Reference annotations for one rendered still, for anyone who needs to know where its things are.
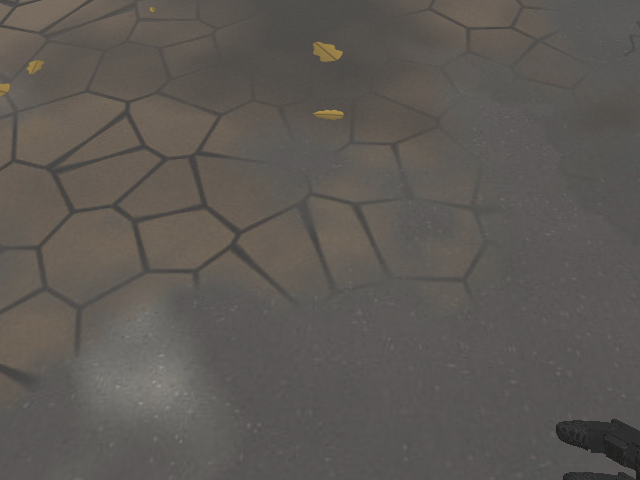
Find robot right hand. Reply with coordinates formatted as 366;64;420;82
556;419;640;480

